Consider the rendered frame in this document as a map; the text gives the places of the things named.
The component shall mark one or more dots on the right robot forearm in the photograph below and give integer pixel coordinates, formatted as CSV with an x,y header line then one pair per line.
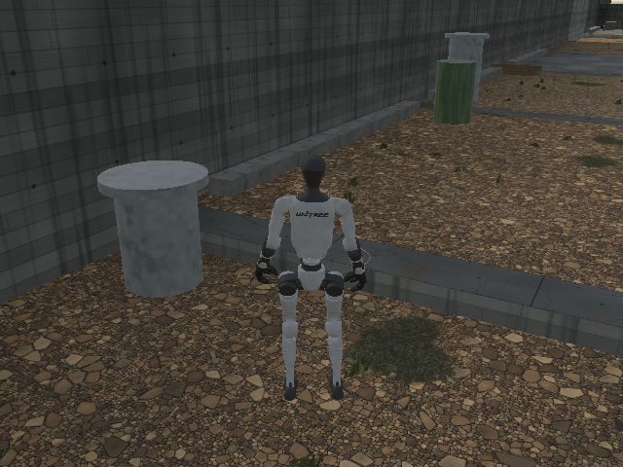
x,y
356,259

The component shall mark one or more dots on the left robot shin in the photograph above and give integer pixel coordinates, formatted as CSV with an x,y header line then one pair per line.
x,y
289,355

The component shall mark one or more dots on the left robot forearm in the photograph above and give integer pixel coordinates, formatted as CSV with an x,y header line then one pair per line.
x,y
266,255

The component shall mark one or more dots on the right robot upper arm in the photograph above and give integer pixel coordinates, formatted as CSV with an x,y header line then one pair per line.
x,y
343,207

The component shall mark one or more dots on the left robot upper arm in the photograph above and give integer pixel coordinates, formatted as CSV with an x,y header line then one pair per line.
x,y
282,205

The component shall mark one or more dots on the robot left hand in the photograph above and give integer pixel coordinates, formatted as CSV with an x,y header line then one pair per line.
x,y
259,273

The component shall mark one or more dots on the robot right hand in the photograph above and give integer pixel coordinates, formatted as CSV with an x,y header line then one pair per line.
x,y
352,277

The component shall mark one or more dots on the right robot foot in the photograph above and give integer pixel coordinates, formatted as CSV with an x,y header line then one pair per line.
x,y
337,391

